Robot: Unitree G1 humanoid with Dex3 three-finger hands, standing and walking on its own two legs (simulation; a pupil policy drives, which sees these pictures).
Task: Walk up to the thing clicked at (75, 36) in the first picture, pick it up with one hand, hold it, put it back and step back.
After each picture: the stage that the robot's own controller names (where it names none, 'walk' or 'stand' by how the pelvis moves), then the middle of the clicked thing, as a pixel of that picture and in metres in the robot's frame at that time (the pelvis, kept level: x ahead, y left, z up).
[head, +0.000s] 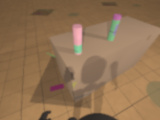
stand; (77, 41) +0.61 +0.15 +0.13
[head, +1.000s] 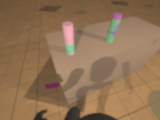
rise first; (69, 40) +0.55 +0.23 +0.15
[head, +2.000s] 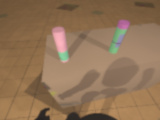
stand; (61, 46) +0.47 +0.25 +0.15
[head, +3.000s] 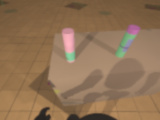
stand; (69, 47) +0.49 +0.20 +0.13
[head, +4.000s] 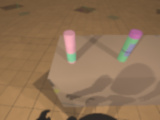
stand; (70, 48) +0.49 +0.20 +0.13
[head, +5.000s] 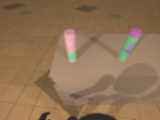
stand; (71, 47) +0.51 +0.19 +0.13
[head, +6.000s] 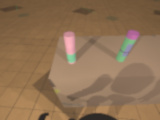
stand; (70, 49) +0.50 +0.19 +0.13
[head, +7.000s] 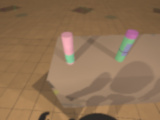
stand; (68, 50) +0.49 +0.20 +0.13
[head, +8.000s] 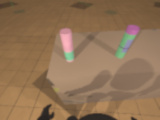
rise first; (68, 47) +0.50 +0.20 +0.13
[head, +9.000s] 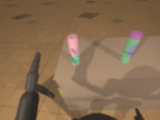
rise first; (74, 51) +0.50 +0.20 +0.13
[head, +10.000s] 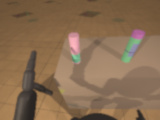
go down; (75, 49) +0.50 +0.19 +0.13
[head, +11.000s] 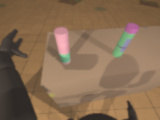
go down; (63, 48) +0.47 +0.18 +0.14
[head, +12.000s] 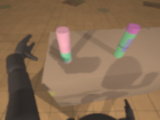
close in; (65, 47) +0.48 +0.18 +0.15
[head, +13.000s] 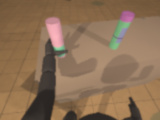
close; (57, 41) +0.50 +0.20 +0.17
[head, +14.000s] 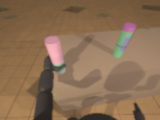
lift; (57, 57) +0.38 +0.22 +0.17
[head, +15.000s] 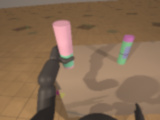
lift; (65, 48) +0.32 +0.16 +0.32
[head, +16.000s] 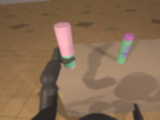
hold; (66, 49) +0.34 +0.16 +0.29
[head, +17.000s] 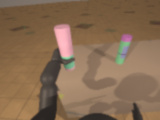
hold; (66, 50) +0.34 +0.16 +0.29
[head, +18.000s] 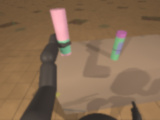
crouch; (62, 34) +0.43 +0.18 +0.33
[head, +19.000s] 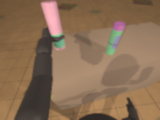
lower; (55, 28) +0.52 +0.19 +0.28
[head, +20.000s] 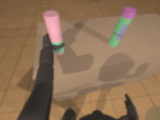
lower; (55, 36) +0.52 +0.20 +0.18
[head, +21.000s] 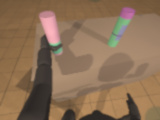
lower; (53, 36) +0.51 +0.21 +0.18
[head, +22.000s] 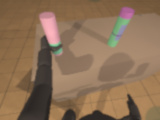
lower; (53, 37) +0.51 +0.21 +0.18
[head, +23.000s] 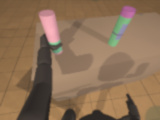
lower; (53, 36) +0.52 +0.21 +0.18
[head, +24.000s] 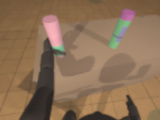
withdraw; (56, 40) +0.49 +0.20 +0.18
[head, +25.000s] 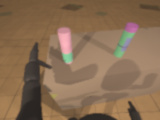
sink last; (66, 48) +0.48 +0.18 +0.16
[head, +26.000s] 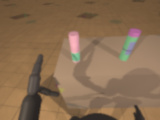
stand; (75, 48) +0.52 +0.19 +0.14
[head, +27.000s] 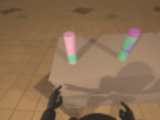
stand; (71, 49) +0.49 +0.19 +0.13
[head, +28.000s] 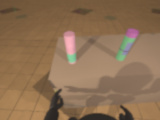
stand; (70, 49) +0.50 +0.20 +0.13
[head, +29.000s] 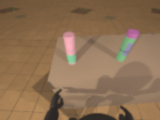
stand; (70, 50) +0.49 +0.19 +0.13
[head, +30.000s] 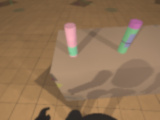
walk; (71, 42) +0.54 +0.18 +0.14
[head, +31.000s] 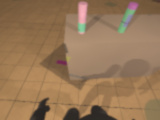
walk; (82, 19) +0.82 +0.14 +0.15
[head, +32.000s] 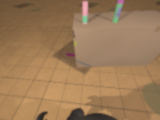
stand; (85, 13) +1.19 +0.20 +0.15
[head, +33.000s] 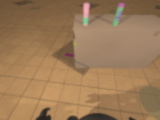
stand; (86, 14) +1.19 +0.16 +0.13
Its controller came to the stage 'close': yes
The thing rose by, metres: 0.20
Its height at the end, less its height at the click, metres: +0.00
